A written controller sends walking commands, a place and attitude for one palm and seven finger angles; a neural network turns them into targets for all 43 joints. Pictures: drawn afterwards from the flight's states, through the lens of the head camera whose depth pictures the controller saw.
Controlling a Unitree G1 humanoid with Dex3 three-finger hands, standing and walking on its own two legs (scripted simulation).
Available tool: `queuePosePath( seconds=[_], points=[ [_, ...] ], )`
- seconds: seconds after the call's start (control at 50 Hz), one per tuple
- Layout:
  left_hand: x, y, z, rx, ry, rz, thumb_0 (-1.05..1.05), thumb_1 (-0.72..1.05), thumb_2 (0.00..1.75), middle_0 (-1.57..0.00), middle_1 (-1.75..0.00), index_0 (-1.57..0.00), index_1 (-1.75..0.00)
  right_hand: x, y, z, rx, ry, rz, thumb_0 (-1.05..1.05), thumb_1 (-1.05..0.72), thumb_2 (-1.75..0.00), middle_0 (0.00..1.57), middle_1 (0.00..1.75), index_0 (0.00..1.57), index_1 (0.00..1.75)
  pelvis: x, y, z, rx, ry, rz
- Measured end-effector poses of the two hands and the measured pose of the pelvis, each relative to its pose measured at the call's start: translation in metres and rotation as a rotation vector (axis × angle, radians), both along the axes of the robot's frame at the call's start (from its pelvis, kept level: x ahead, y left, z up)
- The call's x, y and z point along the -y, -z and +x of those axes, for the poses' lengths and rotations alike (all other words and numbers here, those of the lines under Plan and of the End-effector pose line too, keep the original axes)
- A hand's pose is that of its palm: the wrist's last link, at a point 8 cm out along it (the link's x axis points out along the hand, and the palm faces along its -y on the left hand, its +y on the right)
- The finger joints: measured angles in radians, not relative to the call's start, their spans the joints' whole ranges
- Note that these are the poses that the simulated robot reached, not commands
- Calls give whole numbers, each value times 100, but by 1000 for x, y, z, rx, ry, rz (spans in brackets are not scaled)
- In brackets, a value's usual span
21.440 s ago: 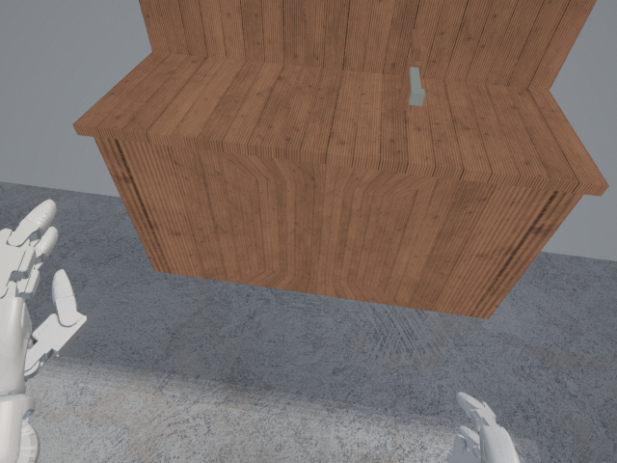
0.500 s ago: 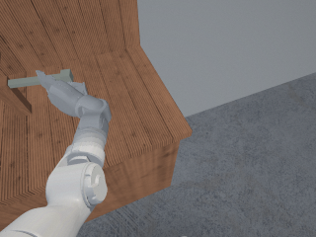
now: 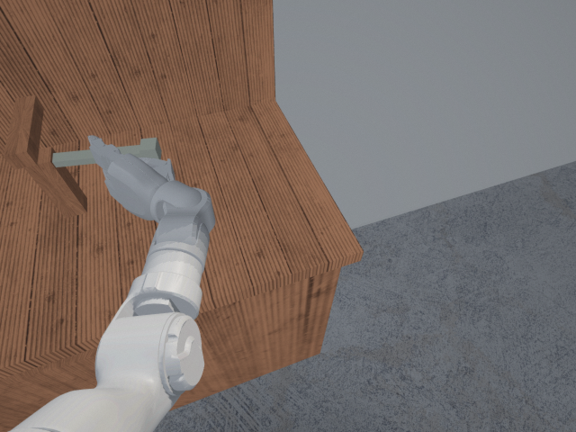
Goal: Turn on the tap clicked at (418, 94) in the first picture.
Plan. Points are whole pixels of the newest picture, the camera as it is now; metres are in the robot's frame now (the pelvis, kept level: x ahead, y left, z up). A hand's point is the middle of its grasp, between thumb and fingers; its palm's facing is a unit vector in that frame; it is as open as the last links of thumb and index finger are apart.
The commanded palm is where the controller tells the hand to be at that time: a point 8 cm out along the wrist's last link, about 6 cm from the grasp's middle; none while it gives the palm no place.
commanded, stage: lift the hand up off the lever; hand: left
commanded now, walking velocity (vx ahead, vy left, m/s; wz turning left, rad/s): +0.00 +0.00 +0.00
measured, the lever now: (150, 150) +0.51 +0.21 +0.10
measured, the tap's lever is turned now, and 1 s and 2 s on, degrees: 79 79 79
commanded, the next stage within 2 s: draw the hand back beside the body in 1.70 s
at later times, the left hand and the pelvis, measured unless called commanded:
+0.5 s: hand (161, 159) +0.46 +0.18 +0.14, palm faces +0.81 -0.57 -0.12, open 7.8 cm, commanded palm +0.40 +0.19 +0.14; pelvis +0.00 -0.01 +0.01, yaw +0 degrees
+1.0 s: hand (160, 154) +0.45 +0.17 +0.16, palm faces +0.80 -0.59 -0.11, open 7.8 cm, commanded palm +0.39 +0.19 +0.16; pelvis +0.00 +0.00 +0.01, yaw +0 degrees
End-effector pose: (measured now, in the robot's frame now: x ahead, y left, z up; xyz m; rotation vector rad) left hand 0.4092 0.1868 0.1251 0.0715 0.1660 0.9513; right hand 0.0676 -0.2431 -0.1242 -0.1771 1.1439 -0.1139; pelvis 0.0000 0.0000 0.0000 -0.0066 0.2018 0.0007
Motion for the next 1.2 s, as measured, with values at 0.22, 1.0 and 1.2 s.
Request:
queuePosePath(
  seconds=[0.22, 1.0, 1.2],
  points=[
    [4, -9, -1, -3, 7, -1, 1, 89, 90, -16, -15, -16, -15, 1, -1, 3, 6, -8, -1, 0, -91, -90, 20, 30, 20, 30, 2, -2, -3, 8, -4, 2],
    [2, -38, -17, 17, 11, -18, 2, 89, 90, -16, -15, -16, -15, -2, -12, 27, 88, -12, 8, 1, -91, -90, 20, 30, 20, 30, 4, -11, -2, 69, 3, 9],
    [-5, -48, -26, 31, 13, -15, 2, 89, 90, -16, -15, -16, -15, -2, -16, 31, 102, -19, 4, 1, -91, -90, 20, 30, 20, 30, 4, -13, -3, 94, -1, 9]
  ],
)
